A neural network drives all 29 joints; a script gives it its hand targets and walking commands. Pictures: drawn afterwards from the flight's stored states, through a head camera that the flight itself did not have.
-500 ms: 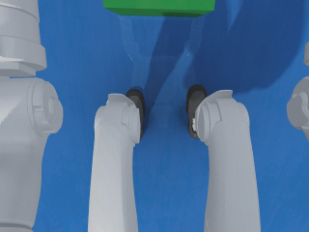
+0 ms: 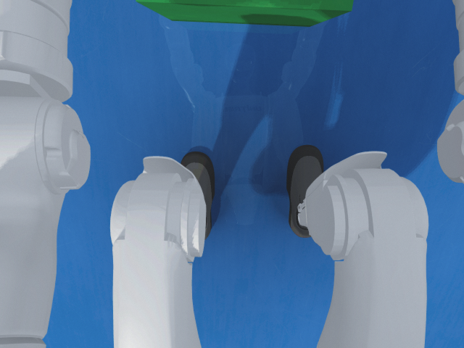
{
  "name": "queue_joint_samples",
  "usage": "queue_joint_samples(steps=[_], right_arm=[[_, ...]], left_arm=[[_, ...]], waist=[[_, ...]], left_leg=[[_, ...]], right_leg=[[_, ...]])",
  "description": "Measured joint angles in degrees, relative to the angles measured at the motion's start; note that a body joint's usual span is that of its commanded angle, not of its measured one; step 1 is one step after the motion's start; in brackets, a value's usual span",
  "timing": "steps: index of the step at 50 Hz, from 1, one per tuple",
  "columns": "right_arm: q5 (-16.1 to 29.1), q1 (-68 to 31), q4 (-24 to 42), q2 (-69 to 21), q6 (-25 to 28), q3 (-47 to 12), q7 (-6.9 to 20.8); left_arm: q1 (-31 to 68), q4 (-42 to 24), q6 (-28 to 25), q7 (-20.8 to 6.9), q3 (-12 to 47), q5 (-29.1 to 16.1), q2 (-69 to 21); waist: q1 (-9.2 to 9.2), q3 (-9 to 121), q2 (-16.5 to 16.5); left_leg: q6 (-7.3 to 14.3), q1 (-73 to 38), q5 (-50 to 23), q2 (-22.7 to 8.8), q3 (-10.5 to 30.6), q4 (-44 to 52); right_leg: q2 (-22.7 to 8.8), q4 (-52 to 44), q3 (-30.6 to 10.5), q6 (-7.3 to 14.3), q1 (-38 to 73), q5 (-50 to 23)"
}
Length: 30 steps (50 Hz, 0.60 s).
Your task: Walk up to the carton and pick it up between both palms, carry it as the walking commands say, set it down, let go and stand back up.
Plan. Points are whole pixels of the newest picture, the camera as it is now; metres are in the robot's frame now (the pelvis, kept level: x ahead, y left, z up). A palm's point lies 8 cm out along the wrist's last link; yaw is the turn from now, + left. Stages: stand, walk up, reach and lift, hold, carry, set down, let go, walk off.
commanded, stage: reach and lift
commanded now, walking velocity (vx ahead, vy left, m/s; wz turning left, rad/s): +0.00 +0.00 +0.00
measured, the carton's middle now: out of the picture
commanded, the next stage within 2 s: none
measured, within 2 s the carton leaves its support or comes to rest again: neither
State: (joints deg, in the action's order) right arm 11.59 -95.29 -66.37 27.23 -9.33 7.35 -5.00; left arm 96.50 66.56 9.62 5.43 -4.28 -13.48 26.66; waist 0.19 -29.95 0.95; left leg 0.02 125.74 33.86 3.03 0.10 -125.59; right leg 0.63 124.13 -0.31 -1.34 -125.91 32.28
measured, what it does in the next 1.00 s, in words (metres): stands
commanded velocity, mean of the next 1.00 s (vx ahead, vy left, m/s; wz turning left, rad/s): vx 0.00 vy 0.00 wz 0.00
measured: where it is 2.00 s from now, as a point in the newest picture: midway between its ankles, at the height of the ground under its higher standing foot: (250, 208)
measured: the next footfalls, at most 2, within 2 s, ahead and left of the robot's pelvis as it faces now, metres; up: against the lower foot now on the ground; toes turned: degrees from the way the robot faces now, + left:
none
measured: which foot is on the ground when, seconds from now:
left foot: down 0.00-1.00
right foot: down 0.00-1.00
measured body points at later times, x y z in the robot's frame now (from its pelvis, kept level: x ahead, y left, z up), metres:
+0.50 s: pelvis +0.02 +0.00 -0.03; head +0.40 +0.00 +0.19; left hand +0.59 +0.20 -0.22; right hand +0.59 -0.20 -0.23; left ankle +0.11 +0.11 -0.34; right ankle +0.12 -0.12 -0.34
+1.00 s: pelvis +0.01 +0.00 -0.03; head +0.40 +0.00 +0.19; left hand +0.59 +0.17 -0.22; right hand +0.59 -0.17 -0.22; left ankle +0.11 +0.11 -0.34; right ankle +0.12 -0.12 -0.34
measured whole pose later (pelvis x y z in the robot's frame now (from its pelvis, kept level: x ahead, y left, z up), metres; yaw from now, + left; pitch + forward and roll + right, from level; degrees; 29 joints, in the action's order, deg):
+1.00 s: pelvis +0.01 +0.00 -0.03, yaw +0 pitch +33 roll -1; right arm 10.2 -93.5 -70.8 21.8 -4.5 5.6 -5.0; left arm 93.7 70.8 5.1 5.1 -5.1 -11.1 21.3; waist 0.2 -29.9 1.2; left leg 0.6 127.2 37.4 1.9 -0.9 -131.6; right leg 0.5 130.5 -0.4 -1.0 -127.8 35.7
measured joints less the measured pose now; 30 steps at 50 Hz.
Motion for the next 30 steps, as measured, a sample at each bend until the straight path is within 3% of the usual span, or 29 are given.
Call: queue_joint_samples(steps=[16, 30], right_arm=[[0.87, 3.67, -3.71, -1.96, 4.08, -0.79, 0.44], [0.05, 4.82, -3.35, -2.94, 3.77, -0.81, 0.37]], left_arm=[[-4.63, 4.10, -4.30, -0.34, -0.53, 0.52, -1.75], [-5.22, 3.90, -4.24, -0.69, -0.62, -0.02, -2.49]], waist=[[-0.60, 0.12, -0.22], [-0.57, 0.11, 0.12]], left_leg=[[0.36, 1.25, 4.94, -0.86, -0.83, -7.63], [0.56, 1.48, 4.33, -0.97, -1.08, -7.99]], right_leg=[[-0.04, 7.97, -0.06, 0.34, -1.80, 4.70], [-0.29, 8.45, -0.12, 0.41, -1.90, 4.35]])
